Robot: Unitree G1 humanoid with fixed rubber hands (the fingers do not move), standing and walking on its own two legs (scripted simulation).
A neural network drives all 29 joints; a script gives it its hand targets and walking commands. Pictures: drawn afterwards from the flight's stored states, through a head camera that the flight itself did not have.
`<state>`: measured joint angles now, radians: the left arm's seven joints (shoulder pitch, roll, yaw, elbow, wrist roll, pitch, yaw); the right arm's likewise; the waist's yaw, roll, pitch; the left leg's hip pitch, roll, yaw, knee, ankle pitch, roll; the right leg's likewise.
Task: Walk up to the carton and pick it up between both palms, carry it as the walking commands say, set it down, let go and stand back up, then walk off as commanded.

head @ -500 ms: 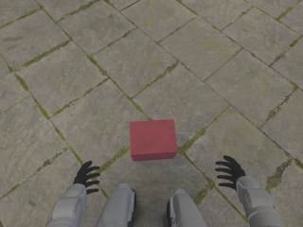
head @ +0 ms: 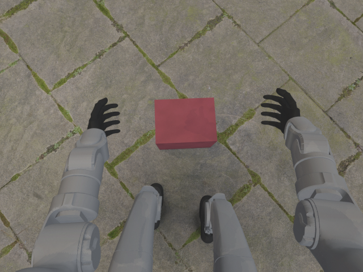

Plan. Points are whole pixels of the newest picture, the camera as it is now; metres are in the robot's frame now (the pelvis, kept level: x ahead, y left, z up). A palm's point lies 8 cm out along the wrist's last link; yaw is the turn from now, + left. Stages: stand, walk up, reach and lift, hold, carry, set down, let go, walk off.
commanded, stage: reach and lift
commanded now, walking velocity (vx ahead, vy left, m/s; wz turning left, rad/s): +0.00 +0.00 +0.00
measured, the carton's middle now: (184, 125) +0.51 +0.01 -0.58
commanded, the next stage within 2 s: none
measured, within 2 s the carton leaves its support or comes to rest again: neither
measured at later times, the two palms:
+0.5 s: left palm (102, 80) +0.50 +0.23 -0.12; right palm (278, 76) +0.54 -0.21 -0.12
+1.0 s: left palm (117, 99) +0.50 +0.23 -0.26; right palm (257, 98) +0.53 -0.21 -0.26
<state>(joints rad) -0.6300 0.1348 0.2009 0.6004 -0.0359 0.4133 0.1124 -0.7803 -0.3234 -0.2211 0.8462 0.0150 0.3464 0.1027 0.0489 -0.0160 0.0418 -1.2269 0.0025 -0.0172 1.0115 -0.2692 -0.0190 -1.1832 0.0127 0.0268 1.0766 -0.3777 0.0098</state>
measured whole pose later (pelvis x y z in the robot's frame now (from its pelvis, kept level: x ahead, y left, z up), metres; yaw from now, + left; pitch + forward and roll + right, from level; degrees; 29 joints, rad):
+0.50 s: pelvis +0.02 +0.00 -0.02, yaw -1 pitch +46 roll +0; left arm -1.02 0.24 0.38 0.81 0.01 0.16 0.01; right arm -1.13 -0.36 -0.28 0.93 0.01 0.15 0.07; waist 0.05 -0.01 -0.07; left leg -1.56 0.01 -0.03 1.01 -0.25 -0.02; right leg -1.52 0.03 0.03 1.07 -0.35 0.01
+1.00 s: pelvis -0.01 +0.00 -0.14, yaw -1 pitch +50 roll +0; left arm -1.15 0.28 0.38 0.83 -0.02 0.17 0.04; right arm -1.24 -0.39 -0.23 0.92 0.04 0.18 0.03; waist 0.05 -0.01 -0.04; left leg -2.00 0.00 -0.03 1.52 -0.40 -0.03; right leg -1.96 0.04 0.04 1.59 -0.51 0.02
